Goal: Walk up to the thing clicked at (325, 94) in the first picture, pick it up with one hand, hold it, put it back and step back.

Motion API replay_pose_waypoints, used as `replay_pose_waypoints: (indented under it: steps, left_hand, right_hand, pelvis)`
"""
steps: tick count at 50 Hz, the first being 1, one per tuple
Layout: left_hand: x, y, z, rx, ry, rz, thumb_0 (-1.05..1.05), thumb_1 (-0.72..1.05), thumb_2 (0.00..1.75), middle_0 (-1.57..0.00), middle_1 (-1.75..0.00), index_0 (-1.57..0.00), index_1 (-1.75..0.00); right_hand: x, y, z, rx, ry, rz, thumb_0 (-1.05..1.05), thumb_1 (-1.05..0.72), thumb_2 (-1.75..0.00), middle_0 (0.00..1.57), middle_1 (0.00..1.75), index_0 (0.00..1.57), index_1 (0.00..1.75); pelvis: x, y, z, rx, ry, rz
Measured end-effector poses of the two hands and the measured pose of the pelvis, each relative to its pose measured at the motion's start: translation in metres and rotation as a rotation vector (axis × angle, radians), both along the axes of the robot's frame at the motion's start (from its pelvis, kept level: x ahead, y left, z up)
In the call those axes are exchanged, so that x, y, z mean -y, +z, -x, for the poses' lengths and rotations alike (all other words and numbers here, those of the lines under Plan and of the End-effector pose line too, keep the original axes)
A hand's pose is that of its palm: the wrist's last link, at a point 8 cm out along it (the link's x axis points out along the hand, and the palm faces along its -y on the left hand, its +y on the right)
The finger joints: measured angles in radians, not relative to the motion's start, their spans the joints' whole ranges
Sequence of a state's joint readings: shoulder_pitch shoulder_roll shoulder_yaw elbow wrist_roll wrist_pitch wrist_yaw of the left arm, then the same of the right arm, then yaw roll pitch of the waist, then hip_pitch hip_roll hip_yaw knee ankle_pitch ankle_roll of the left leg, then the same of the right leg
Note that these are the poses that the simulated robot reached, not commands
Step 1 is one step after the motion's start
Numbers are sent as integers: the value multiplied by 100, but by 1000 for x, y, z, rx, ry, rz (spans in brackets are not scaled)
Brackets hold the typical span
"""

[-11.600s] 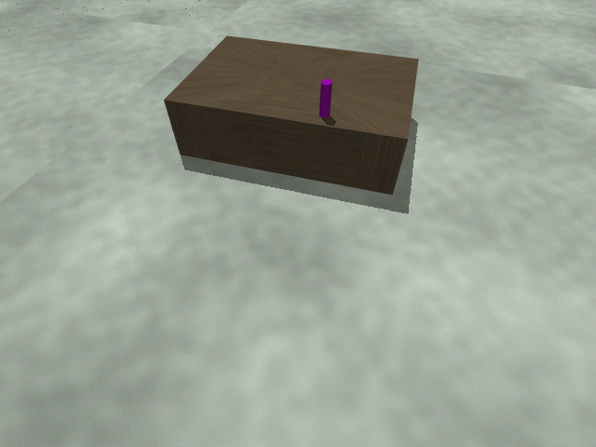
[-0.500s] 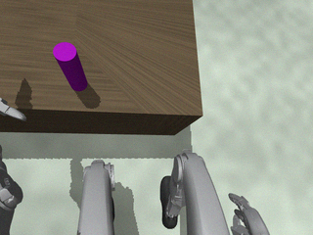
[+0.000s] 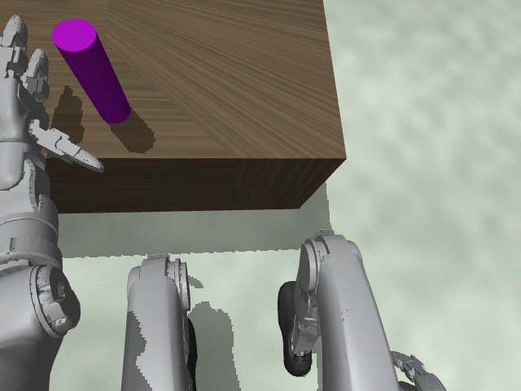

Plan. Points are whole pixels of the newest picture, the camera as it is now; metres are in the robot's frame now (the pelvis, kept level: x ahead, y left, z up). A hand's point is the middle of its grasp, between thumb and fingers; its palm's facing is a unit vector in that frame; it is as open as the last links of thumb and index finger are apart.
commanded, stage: close in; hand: left
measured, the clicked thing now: (98, 79) +0.56 +0.19 +0.01
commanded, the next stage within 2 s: close in 0.54 s
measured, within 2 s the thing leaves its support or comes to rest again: leaves its support in 1.70 s
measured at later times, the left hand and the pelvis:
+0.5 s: hand (87, 103) +0.52 +0.20 +0.01, palm faces +0.05 -1.00 -0.02, open 17.6 cm; pelvis +0.02 +0.00 +0.01, yaw +1 degrees
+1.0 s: hand (92, 93) +0.53 +0.19 +0.01, palm faces +0.07 -1.00 -0.02, open 14.3 cm; pelvis +0.01 +0.00 +0.01, yaw +1 degrees
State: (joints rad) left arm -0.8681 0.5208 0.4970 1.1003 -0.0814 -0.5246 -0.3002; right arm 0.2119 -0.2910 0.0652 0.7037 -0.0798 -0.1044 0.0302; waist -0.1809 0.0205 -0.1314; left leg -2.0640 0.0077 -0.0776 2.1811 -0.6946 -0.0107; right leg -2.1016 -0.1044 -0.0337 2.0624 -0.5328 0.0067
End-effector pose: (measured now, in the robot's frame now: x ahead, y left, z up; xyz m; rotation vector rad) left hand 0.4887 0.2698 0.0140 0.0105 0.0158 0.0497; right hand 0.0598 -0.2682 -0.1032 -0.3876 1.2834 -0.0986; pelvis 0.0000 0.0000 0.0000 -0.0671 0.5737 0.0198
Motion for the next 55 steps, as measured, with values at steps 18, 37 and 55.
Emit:
replay_pose_waypoints:
  steps: [18,37,55]
  left_hand:
    - [14,-10,-5,-12,-8,-3,-2,-58,0,-6,-5,-7,-5]
    - [24,-5,-11,-7,9,-5,-1,-60,3,-12,-9,-12,-10]
    - [27,-4,-26,-2,30,-7,-1,-32,34,-61,-50,-61,-50]
  right_hand:
    - [2,9,-38,-8,17,17,1,-93,-90,20,30,20,30]
    - [-2,2,-37,-21,7,-13,1,-94,-91,20,30,20,30]
    - [4,4,-1,-102,-43,5,1,-93,-90,20,30,20,30]
  pelvis:
    - [-5,11,-15,-37,12,1]
    - [-2,11,-13,-28,9,-10]
    - [-1,7,-9,-29,4,-10]
